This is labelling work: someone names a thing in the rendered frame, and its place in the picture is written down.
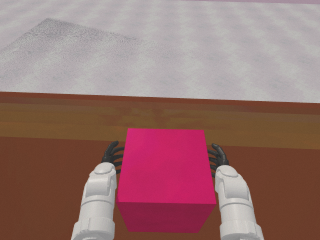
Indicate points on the robot right forearm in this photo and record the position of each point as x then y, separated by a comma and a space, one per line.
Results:
238, 220

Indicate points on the carton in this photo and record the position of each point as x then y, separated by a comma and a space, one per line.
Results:
165, 182

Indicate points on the left robot hand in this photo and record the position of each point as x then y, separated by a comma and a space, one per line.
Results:
109, 156

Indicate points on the robot left forearm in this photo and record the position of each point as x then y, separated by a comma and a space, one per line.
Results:
97, 206

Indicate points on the right robot hand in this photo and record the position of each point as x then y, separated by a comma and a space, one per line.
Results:
220, 160

